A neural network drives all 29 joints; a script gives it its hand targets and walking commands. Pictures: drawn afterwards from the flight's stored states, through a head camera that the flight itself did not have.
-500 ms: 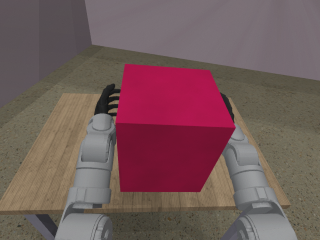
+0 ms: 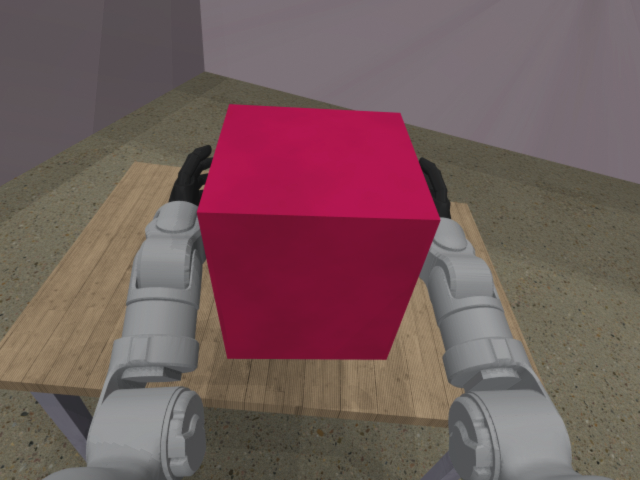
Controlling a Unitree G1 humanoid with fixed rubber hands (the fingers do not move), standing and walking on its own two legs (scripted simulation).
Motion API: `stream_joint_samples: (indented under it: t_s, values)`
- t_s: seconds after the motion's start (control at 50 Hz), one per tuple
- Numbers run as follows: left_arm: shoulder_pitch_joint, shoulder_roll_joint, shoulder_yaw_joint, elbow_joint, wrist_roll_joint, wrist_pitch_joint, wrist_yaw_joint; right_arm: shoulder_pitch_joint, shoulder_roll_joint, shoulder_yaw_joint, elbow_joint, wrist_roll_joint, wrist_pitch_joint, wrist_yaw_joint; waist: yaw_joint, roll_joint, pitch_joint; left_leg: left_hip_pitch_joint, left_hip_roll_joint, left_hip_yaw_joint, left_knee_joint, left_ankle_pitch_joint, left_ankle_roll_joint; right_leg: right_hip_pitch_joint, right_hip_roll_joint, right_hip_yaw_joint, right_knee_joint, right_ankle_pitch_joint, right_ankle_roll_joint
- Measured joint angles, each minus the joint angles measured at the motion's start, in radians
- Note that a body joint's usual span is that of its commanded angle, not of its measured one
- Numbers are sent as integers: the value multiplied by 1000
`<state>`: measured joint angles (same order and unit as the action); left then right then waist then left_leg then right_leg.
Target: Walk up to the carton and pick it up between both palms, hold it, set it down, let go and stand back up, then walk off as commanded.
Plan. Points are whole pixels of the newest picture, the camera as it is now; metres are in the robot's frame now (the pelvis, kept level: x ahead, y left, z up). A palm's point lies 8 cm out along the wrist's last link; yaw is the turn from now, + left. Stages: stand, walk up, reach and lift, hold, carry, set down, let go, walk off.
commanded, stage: hold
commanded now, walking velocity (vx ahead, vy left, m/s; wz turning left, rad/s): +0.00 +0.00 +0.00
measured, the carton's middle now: (311, 238) +0.38 +0.01 +0.15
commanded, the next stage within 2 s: none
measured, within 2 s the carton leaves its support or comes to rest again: neither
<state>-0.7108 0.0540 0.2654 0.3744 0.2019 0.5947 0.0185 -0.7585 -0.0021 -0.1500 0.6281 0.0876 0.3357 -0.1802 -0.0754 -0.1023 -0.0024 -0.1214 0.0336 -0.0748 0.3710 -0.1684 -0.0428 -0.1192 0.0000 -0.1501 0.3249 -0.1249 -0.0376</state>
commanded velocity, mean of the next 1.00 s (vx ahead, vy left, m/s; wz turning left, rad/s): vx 0.00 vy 0.00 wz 0.00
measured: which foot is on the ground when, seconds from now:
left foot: down 0.00-1.00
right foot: down 0.00-1.00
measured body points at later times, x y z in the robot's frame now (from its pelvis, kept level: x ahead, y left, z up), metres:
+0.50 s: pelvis +0.01 +0.04 +0.00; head -0.04 +0.05 +0.45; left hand +0.39 +0.16 +0.21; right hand +0.37 -0.15 +0.19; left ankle +0.03 +0.15 -0.75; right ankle +0.04 -0.09 -0.75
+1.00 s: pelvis +0.00 +0.01 +0.00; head -0.05 +0.03 +0.44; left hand +0.38 +0.14 +0.20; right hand +0.37 -0.16 +0.19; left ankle +0.03 +0.15 -0.75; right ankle +0.04 -0.09 -0.75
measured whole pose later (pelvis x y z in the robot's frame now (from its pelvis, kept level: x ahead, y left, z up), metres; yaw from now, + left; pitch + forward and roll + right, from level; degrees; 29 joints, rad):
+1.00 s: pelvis +0.00 +0.01 +0.00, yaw -2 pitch -9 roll -1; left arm -0.63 -0.03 0.26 0.15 0.27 0.76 0.03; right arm -0.68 -0.07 -0.07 0.49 0.20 0.44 -0.18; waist -0.09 -0.03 0.02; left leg -0.03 0.03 -0.03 0.40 -0.21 -0.02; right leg -0.04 0.00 -0.11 0.34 -0.14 -0.02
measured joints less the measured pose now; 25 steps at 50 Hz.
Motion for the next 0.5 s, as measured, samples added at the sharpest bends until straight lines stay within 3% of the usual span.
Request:
stream_joint_samples:
  t_s: [0.14,0.22,0.38,0.5]
  values:
    - [93,-4,-66,-175,-3,51,14,97,-26,72,-150,114,15,-34,-49,16,-6,27,-2,-3,33,-37,6,50,0,-3,-13,-12,14]
    - [120,-53,-51,-249,38,105,11,127,-59,107,-192,160,45,-36,-52,48,18,80,-9,22,36,-55,21,95,-8,22,-11,-20,29]
    - [174,-113,-38,-355,64,179,11,174,-114,176,-275,184,113,-41,-29,121,29,116,-19,75,30,-64,47,110,-18,75,-16,-12,52]
    - [108,-115,1,-294,59,177,21,102,-102,135,-219,147,132,-19,16,114,31,96,-17,94,27,-52,49,79,-16,94,-10,2,49]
